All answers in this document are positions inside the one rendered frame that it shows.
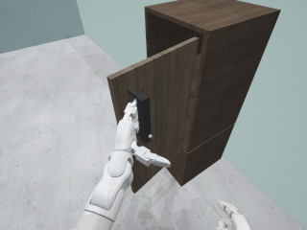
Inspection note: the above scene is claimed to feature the handle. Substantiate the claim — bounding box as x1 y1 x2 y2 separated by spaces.
127 88 152 144

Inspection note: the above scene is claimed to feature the left robot forearm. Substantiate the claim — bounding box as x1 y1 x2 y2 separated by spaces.
70 150 133 230

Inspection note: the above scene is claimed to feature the cupboard door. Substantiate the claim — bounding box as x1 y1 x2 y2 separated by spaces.
106 36 199 193

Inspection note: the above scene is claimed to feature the robot right hand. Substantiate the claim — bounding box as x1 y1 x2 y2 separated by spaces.
216 200 251 230

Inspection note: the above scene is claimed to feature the robot left hand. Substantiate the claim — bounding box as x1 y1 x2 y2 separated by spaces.
113 99 171 168

